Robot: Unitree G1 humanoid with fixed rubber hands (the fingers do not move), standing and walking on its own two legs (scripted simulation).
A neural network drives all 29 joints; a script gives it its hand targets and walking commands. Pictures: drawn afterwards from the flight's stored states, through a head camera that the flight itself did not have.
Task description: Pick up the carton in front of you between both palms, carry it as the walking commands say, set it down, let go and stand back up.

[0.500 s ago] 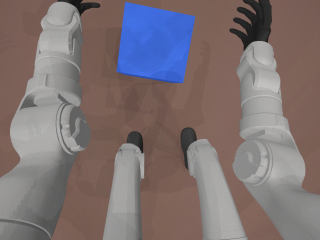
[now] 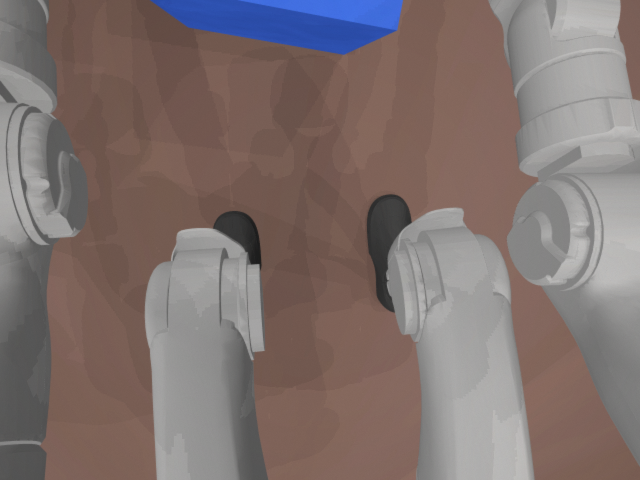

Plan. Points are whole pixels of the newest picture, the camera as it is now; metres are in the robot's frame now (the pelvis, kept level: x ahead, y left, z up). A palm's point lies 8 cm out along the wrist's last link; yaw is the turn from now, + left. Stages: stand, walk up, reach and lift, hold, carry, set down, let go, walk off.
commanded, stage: reach and lift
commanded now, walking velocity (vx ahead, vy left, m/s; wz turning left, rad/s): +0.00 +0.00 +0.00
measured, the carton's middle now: out of the picture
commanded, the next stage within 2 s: none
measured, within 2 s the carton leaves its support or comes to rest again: leaves its support in 1.00 s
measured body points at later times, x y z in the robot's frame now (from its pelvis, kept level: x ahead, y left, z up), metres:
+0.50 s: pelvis +0.01 +0.00 -0.03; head +0.39 +0.04 +0.18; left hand +0.61 +0.21 -0.22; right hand +0.57 -0.13 -0.22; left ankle +0.11 +0.12 -0.37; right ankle +0.13 -0.14 -0.37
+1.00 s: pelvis +0.02 +0.00 -0.04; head +0.39 +0.06 +0.19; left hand +0.60 +0.20 -0.21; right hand +0.59 -0.11 -0.20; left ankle +0.11 +0.12 -0.37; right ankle +0.13 -0.14 -0.37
